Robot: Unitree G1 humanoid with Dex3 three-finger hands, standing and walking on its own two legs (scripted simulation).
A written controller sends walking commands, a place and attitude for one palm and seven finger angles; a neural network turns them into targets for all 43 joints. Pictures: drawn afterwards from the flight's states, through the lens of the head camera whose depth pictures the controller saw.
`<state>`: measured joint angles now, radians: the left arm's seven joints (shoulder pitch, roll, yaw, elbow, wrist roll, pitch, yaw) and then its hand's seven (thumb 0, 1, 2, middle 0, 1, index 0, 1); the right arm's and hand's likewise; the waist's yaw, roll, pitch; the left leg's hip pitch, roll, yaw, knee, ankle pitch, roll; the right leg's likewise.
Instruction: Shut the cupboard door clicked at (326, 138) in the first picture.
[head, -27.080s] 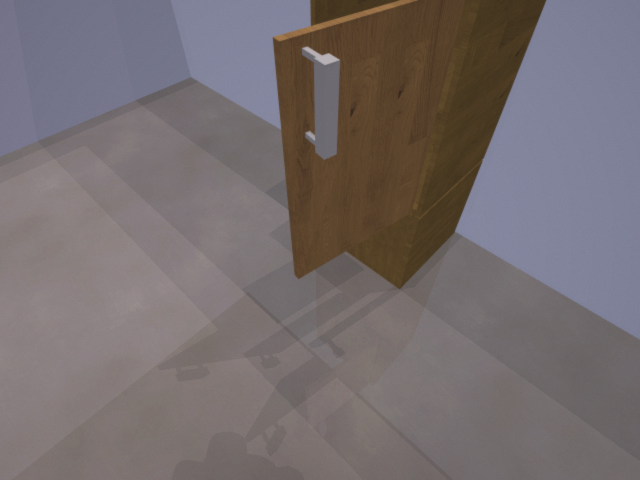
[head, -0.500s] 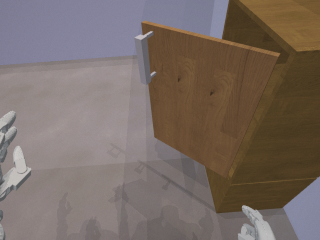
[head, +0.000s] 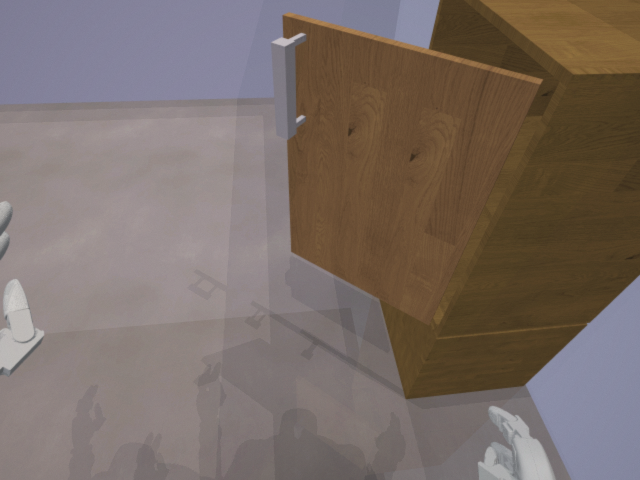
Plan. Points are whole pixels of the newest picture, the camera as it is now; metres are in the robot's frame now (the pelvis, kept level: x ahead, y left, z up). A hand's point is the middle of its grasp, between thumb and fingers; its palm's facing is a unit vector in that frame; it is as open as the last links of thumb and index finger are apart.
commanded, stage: step back with the hand held close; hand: left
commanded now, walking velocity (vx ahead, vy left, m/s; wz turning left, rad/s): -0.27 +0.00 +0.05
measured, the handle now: (293, 87) +0.70 +0.10 +0.16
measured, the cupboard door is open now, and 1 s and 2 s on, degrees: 50 50 50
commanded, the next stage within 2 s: stop stepping back and stand still in 1.04 s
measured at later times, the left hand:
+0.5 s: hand (3, 401) +0.14 +0.26 +0.17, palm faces +0.41 -0.77 -0.48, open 7.4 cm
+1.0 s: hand out of the picture +0.07 +0.25 +0.18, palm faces +0.44 -0.81 -0.39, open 7.4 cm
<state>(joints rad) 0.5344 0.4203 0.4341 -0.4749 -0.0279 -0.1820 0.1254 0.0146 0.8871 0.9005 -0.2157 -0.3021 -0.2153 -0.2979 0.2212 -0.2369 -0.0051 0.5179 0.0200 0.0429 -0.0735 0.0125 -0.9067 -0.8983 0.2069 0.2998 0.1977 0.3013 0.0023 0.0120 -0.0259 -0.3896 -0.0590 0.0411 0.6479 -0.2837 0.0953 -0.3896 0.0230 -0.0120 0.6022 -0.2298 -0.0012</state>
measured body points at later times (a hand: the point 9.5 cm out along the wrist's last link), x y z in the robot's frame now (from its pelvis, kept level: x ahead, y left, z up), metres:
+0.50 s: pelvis -0.06 +0.00 -0.01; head -0.04 +0.03 +0.44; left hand +0.12 +0.30 +0.20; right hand +0.13 -0.24 -0.07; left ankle +0.04 +0.06 -0.72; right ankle +0.01 -0.13 -0.72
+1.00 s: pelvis -0.13 -0.02 +0.00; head -0.08 +0.02 +0.44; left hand +0.04 +0.29 +0.20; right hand +0.07 -0.22 -0.08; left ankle +0.04 +0.07 -0.72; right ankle -0.21 -0.16 -0.72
